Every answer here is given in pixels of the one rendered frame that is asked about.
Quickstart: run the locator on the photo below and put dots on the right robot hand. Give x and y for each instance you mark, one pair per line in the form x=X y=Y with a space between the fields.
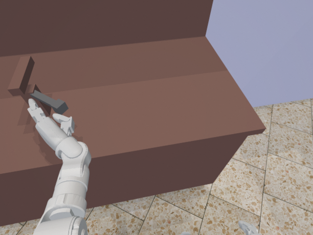
x=249 y=229

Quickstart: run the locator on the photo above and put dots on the left robot upper arm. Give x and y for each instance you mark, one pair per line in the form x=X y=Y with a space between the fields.
x=73 y=225

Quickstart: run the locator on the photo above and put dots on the left robot hand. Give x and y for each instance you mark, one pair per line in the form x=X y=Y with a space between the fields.
x=47 y=127

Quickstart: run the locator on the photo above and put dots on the robot left forearm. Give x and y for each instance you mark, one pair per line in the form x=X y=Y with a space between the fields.
x=72 y=184

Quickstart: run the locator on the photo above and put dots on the counter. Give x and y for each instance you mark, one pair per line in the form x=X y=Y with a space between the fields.
x=149 y=96

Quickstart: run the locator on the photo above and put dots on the tap lever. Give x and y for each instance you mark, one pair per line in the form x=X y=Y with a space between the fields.
x=58 y=105

